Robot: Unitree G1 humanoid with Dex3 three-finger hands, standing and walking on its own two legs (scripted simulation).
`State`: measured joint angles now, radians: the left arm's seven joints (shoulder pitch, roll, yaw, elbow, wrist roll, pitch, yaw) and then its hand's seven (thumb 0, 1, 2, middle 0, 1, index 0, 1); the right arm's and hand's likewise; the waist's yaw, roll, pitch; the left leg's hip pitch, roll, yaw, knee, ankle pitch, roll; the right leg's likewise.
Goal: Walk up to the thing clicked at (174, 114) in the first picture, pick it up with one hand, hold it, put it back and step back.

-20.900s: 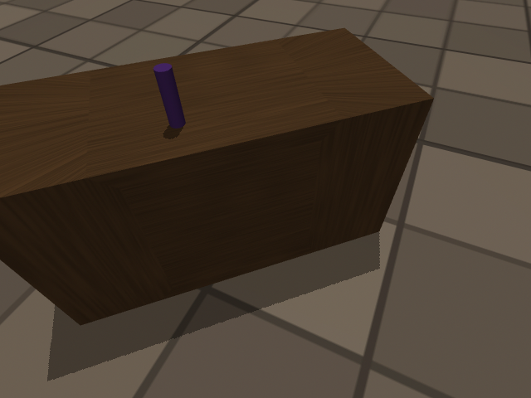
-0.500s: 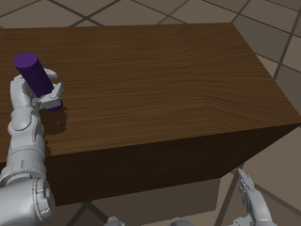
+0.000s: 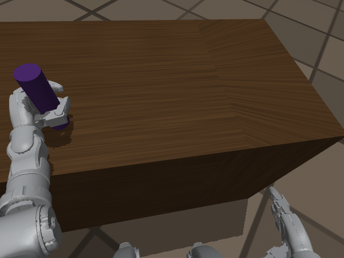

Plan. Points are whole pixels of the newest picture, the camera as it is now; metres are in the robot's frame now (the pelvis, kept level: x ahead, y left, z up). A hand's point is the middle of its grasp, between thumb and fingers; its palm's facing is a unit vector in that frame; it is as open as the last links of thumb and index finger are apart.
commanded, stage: lower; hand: left
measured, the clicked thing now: (46, 101) +0.47 +0.24 +0.08
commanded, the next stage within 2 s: loosen in 0.02 s
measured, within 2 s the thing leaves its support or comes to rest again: neither
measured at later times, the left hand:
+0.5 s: hand (56, 106) +0.48 +0.23 +0.05, palm faces +0.22 -0.98 +0.02, open 9.5 cm
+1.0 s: hand (28, 84) +0.49 +0.26 +0.11, palm faces +0.28 -0.96 +0.01, open 17.2 cm
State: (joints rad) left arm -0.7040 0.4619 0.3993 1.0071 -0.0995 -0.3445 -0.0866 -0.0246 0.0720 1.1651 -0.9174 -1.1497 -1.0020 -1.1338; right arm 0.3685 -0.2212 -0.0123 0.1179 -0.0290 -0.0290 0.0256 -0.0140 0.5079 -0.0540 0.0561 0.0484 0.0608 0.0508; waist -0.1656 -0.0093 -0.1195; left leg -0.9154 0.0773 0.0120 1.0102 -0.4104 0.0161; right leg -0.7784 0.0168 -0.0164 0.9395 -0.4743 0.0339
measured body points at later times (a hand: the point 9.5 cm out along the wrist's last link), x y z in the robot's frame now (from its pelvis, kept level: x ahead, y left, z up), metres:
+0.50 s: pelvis -0.01 +0.00 -0.01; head +0.10 +0.04 +0.43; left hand +0.46 +0.28 +0.05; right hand +0.15 -0.25 -0.02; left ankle +0.04 +0.11 -0.68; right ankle -0.02 -0.15 -0.68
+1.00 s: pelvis +0.00 +0.00 +0.00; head +0.09 +0.04 +0.44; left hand +0.47 +0.31 +0.11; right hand +0.15 -0.27 -0.01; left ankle +0.04 +0.11 -0.68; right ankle -0.02 -0.15 -0.67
